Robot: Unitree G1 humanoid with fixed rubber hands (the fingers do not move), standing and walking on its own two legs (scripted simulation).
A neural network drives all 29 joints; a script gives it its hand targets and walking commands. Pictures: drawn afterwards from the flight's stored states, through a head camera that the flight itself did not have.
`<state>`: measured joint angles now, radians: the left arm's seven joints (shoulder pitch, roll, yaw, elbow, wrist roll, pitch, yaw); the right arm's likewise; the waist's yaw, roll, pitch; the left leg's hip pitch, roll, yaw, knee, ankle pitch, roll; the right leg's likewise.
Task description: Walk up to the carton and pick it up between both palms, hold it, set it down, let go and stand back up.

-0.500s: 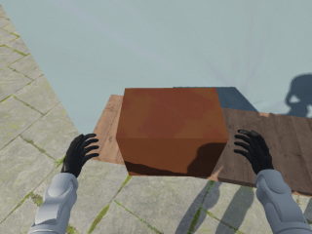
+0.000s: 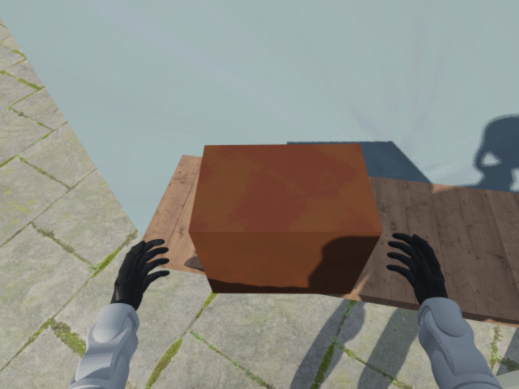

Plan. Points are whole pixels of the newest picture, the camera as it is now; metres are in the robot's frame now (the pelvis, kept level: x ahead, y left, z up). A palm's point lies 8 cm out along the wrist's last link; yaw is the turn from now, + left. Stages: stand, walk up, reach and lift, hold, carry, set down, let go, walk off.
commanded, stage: let go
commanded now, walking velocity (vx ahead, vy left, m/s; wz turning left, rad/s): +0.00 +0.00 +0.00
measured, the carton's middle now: (281, 223) +0.38 +0.01 +0.00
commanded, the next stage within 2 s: stand in 0.44 s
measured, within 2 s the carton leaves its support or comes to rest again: neither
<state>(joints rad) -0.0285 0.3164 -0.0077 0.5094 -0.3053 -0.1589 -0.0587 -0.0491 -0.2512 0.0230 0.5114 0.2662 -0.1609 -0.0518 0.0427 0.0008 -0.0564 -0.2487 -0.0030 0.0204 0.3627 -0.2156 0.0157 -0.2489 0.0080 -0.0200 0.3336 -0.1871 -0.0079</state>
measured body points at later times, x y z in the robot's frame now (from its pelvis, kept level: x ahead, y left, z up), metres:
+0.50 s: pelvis +0.01 +0.00 +0.00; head +0.03 +0.00 +0.45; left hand +0.21 +0.25 -0.08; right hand +0.26 -0.23 -0.04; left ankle -0.03 +0.11 -0.75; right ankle -0.02 -0.12 -0.75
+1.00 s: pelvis -0.01 +0.02 +0.00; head -0.04 +0.03 +0.44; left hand -0.02 +0.27 -0.16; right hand +0.16 -0.24 -0.09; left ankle -0.03 +0.11 -0.75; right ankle -0.02 -0.12 -0.75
